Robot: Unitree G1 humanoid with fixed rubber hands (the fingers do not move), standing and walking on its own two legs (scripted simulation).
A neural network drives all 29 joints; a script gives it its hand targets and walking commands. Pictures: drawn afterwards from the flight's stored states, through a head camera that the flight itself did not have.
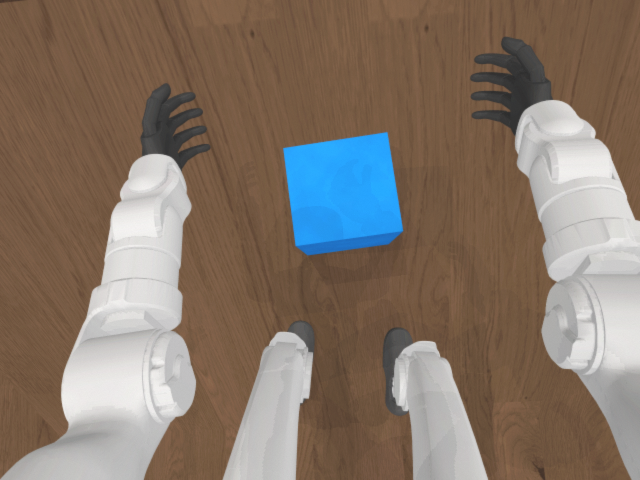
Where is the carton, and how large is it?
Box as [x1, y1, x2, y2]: [283, 132, 402, 254]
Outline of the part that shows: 386,132 283,148 295,244 305,253 313,254 386,244 402,231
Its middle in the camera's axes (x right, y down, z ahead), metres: +0.05 -0.09 +0.88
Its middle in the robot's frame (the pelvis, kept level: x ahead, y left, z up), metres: +0.52 +0.04 -0.53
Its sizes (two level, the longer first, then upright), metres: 0.210 0.200 0.250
